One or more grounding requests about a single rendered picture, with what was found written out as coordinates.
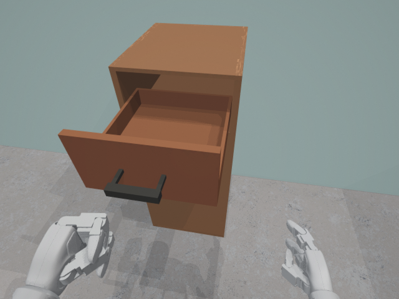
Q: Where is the robot left forearm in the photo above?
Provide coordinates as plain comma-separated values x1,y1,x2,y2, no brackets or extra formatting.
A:
12,285,60,299

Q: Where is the drawer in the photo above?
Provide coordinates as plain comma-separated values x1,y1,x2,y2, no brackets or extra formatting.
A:
58,88,233,207

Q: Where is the handle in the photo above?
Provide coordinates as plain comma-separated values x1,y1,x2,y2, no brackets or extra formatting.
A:
103,169,166,204

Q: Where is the robot right hand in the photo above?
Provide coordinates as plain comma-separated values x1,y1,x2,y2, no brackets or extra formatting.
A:
282,220,334,297

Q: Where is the cabinet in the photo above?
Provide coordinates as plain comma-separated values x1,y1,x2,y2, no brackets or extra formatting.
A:
108,23,248,237

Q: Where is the robot left hand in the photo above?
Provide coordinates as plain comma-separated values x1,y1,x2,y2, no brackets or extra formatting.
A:
26,213,115,296

